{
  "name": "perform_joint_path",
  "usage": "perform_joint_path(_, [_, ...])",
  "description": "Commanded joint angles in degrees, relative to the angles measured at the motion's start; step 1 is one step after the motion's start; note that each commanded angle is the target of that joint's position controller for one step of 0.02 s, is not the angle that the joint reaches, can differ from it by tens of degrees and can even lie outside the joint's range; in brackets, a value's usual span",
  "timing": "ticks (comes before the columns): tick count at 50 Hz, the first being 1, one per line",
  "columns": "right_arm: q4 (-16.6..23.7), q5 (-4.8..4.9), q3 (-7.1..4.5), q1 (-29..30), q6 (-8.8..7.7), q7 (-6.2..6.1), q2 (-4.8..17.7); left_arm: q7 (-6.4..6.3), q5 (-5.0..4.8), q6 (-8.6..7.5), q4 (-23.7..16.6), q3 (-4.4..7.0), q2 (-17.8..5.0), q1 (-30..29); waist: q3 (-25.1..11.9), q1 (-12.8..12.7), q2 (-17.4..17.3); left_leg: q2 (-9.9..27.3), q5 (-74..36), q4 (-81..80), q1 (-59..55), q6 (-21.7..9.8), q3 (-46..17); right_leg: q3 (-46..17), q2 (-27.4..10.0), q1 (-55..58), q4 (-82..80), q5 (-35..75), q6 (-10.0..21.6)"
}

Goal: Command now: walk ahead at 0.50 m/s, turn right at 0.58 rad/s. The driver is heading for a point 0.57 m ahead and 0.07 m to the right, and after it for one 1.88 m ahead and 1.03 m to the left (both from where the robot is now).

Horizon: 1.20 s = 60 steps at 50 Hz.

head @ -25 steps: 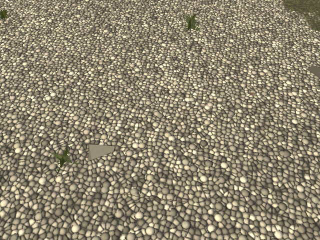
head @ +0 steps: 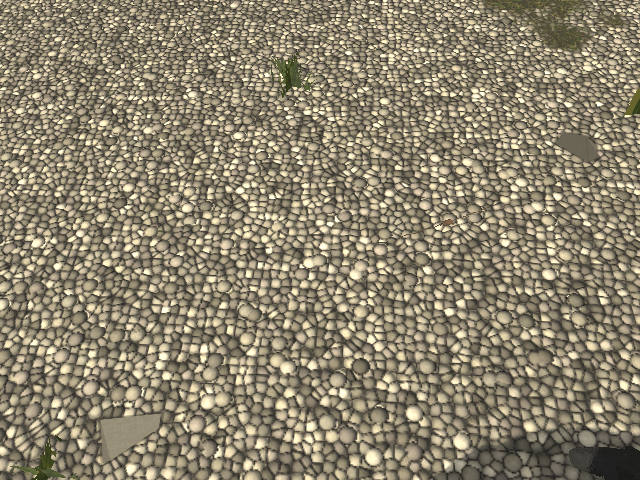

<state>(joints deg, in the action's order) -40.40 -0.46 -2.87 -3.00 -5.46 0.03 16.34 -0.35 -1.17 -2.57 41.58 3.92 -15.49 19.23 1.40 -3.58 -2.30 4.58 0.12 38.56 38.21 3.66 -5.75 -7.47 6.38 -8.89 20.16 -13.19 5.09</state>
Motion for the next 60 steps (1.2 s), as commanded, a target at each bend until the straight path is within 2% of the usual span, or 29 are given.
perform_joint_path(1, [5.23,0.77,-0.80,6.34,-1.31,0.69,3.94,-0.60,-0.43,-0.32,-2.60,2.75,-9.90,1.55,-1.61,-0.81,7.64,-3.95,-4.73,-6.78,-8.01,-0.17,2.38,-10.22,-12.33,-3.57,-3.82,10.01,7.57])
perform_joint_path(5, [5.16,1.01,-2.09,3.51,-2.38,1.35,6.67,-0.99,-0.26,0.33,-2.58,2.87,-9.51,0.97,-2.07,1.58,9.74,-4.50,3.03,-11.06,-12.63,-3.10,1.14,-16.79,-14.50,1.71,2.86,9.96,5.89])
perform_joint_path(6, [4.03,0.88,-2.68,-0.87,-2.66,1.13,7.33,-0.94,-0.19,0.48,-3.01,2.61,-8.67,-0.12,-3.56,4.06,9.93,-4.89,2.95,-13.42,-18.65,-4.43,2.30,-16.55,-12.95,1.10,6.28,12.24,4.78])
perform_joint_path(7, [3.09,0.06,-3.53,-7.15,-2.97,0.76,9.18,-0.68,0.12,0.33,-3.70,1.73,-6.24,-0.61,-8.71,7.14,8.30,-1.35,3.20,-13.22,-29.99,-6.94,-0.02,-13.95,-9.84,-1.89,15.31,13.14,2.90])
perform_joint_path(8, [2.42,-0.43,-4.30,-16.08,-2.78,0.23,12.56,-0.61,1.37,0.17,-4.88,0.44,-2.85,0.72,-17.29,9.70,-0.08,9.22,6.27,-12.66,-45.53,-10.16,-11.23,-7.75,-5.05,-10.24,32.20,-0.32,0.46])
perform_joint_path(9, [0.24,-0.72,-5.03,-18.80,-2.06,0.83,15.58,-0.56,-0.91,-0.39,-6.38,-0.06,-1.62,9.02,-20.84,5.04,-21.03,19.99,20.70,-19.42,-58.72,-19.13,-39.48,-3.20,0.14,-30.76,48.37,-22.32,-2.42])
perform_joint_path(10, [1.89,0.50,-3.72,-16.21,-1.81,0.90,9.23,-0.77,-1.41,-0.27,-4.20,1.03,-8.10,7.51,-15.06,6.64,-11.33,19.16,31.24,-21.57,-54.72,-17.51,-38.95,-4.81,-4.80,-36.36,54.91,-18.50,-3.32])
perform_joint_path(11, [2.31,0.66,-2.89,-13.98,-1.35,0.52,6.20,-0.66,-0.82,0.08,-5.02,1.76,-10.52,0.96,-8.47,8.14,-5.37,16.62,28.49,-21.79,-47.79,-14.93,-28.40,-2.92,-6.62,-37.17,55.72,-12.76,-3.71])
perform_joint_path(12, [2.48,0.09,-2.43,-11.52,-0.97,0.47,5.62,-0.67,-0.23,0.34,-5.57,1.75,-9.59,-1.90,-5.01,7.10,-1.23,14.10,20.54,-22.74,-40.93,-13.80,-21.25,-1.45,-8.52,-34.90,54.48,-8.79,-4.07])
perform_joint_path(13, [1.93,-0.12,-2.13,-10.10,-0.76,0.40,4.66,-0.43,0.25,0.34,-6.33,1.90,-8.76,-3.74,-2.22,6.22,-1.16,11.99,14.70,-23.96,-36.38,-13.59,-16.21,-1.36,-10.01,-33.92,51.81,-6.33,-4.20])
perform_joint_path(15, [1.14,-0.26,-1.92,-9.54,-1.10,0.25,3.96,0.19,-0.52,0.83,-6.56,1.72,-6.46,-2.80,-1.47,4.68,-4.11,9.58,9.27,-26.62,-32.05,-13.08,-8.80,0.06,-11.86,-30.36,49.00,-4.28,-4.25])
perform_joint_path(18, [-0.59,0.15,-2.61,-10.35,-1.61,0.25,5.88,0.32,-0.20,1.49,-7.91,1.20,-4.42,-5.15,-0.43,4.55,-2.83,10.31,2.35,-28.93,-31.62,-14.67,-2.86,1.07,-12.77,-32.90,44.64,-1.52,-5.16])
perform_joint_path(24, [-2.90,0.36,-3.21,-11.32,-0.51,-0.29,8.58,1.92,-0.11,0.70,-9.52,0.36,-2.99,-13.18,0.92,7.02,-1.32,9.11,-4.71,-29.31,-34.87,-12.96,8.74,4.81,-12.48,-31.73,26.99,13.32,-5.16])
perform_joint_path(29, [-4.97,1.70,-3.91,-14.30,0.95,-0.41,11.10,3.56,-0.35,0.61,-12.38,0.34,-3.32,-19.29,3.12,8.14,-1.55,11.52,-10.62,-26.79,-41.07,-11.26,13.11,9.11,-10.70,-29.31,17.84,9.75,-2.38])
perform_joint_path(31, [-4.96,2.29,-4.47,-13.78,1.62,-0.71,12.91,3.70,0.04,0.97,-12.54,1.38,-5.30,-16.81,0.58,5.52,-3.37,11.66,-29.09,-19.79,-43.12,-10.12,15.43,12.21,-7.27,-23.04,16.59,3.64,0.05])
perform_joint_path(32, [-5.36,2.64,-4.49,-14.38,1.95,-0.81,13.30,3.53,0.35,1.10,-11.66,2.21,-6.49,-12.35,-2.43,2.60,-3.49,11.38,-37.11,-12.70,-42.16,-9.82,16.02,13.04,-4.93,-15.32,15.03,1.83,1.70])
perform_joint_path(33, [-5.78,2.70,-3.83,-14.47,2.12,-0.88,12.19,2.90,0.22,1.18,-8.98,3.74,-8.59,-2.75,-7.22,-2.84,-1.77,9.76,-37.20,-1.94,-36.97,-8.59,17.29,12.86,-2.84,-0.69,10.67,6.52,3.90])
perform_joint_path(34, [-5.12,1.02,-2.21,-15.42,1.76,-0.77,8.65,1.70,0.28,1.57,-6.61,5.06,-12.51,6.82,-13.10,-6.44,4.89,7.25,-16.07,15.17,-22.09,-6.58,17.44,0.84,-10.84,18.14,10.69,8.38,6.88])
perform_joint_path(35, [-3.06,-0.06,0.44,-22.14,0.46,0.39,1.46,1.45,0.18,0.81,-6.91,5.07,-18.16,4.93,-20.59,1.04,18.26,-3.31,34.15,35.04,-0.31,-3.84,11.54,-31.10,-27.12,33.25,4.53,-0.61,17.16])
perform_joint_path(36, [-4.15,2.52,-1.01,-16.11,-0.84,0.97,7.88,1.66,0.52,0.18,-7.50,3.66,-12.49,6.76,-23.67,-4.24,9.67,-2.63,33.57,40.71,3.65,-4.63,1.50,-35.05,-28.76,31.48,-1.11,-4.66,16.37])
perform_joint_path(37, [-2.06,4.28,-1.60,-10.22,-1.23,1.16,9.61,1.88,1.09,-0.53,-6.65,2.85,-10.79,3.87,-14.25,-4.13,8.30,-0.55,28.78,40.40,6.93,-5.38,1.96,-24.69,-26.91,23.99,-1.79,1.06,13.46])
perform_joint_path(38, [-1.95,3.56,-1.29,-9.00,-1.26,0.79,8.56,1.88,0.92,-0.94,-6.21,2.29,-9.29,0.05,-9.50,-1.42,5.03,2.21,23.36,35.84,4.99,-5.54,2.03,-17.10,-24.45,15.50,-2.27,6.49,11.17])
perform_joint_path(39, [-2.61,2.34,-1.51,-9.03,-0.84,0.58,8.41,1.90,1.11,-1.26,-6.09,1.67,-7.15,-3.22,-6.30,0.62,5.17,3.71,20.15,32.44,2.35,-5.09,1.93,-11.51,-22.18,8.99,-3.69,10.45,9.83])
perform_joint_path(41, [-4.38,2.41,-1.67,-13.34,0.96,0.63,7.27,1.85,1.72,-2.37,-5.76,1.26,-5.46,-5.84,-5.08,3.70,6.69,4.85,15.54,30.06,-3.67,-4.30,0.78,-5.55,-20.35,2.26,-7.94,12.31,8.85])
perform_joint_path(44, [-4.67,2.31,-1.54,-12.74,2.74,0.15,5.11,1.50,2.14,-3.91,-3.61,1.58,-6.05,-5.90,-1.71,4.53,5.20,3.98,10.16,26.03,-1.57,-2.80,-0.43,1.98,-19.63,-0.73,-11.47,17.39,8.06])
perform_joint_path(49, [-3.10,1.85,-1.30,-6.85,2.20,0.92,3.51,0.31,2.22,-3.98,-1.34,1.56,-6.45,-5.06,0.93,2.64,5.07,1.80,-5.35,10.12,1.23,-2.49,0.33,11.43,-17.40,2.38,-12.99,19.55,4.72])
perform_joint_path(56, [2.51,1.59,-0.14,3.21,1.86,3.60,1.62,-0.59,0.93,-1.64,2.67,2.39,-8.72,0.18,4.36,-1.17,4.15,-0.11,-0.98,-2.30,5.71,-5.88,6.95,16.05,-21.75,15.81,-8.51,30.25,3.42])
perform_joint_path(58, [3.44,1.10,-0.84,1.22,1.91,4.26,2.92,-1.46,0.84,-0.35,2.08,2.66,-10.16,-1.89,2.02,1.17,6.43,-3.95,4.58,-3.31,0.04,-7.53,11.22,17.93,-21.25,16.79,-0.54,52.51,1.82])
perform_joint_path(60, [1.71,1.07,-2.83,-9.76,1.90,4.01,6.80,-2.39,0.61,0.58,1.34,2.82,-11.48,-3.55,-5.02,7.02,8.43,-8.37,5.64,-4.56,-14.49,-9.92,12.66,18.40,-19.66,14.16,15.02,63.99,-0.51])
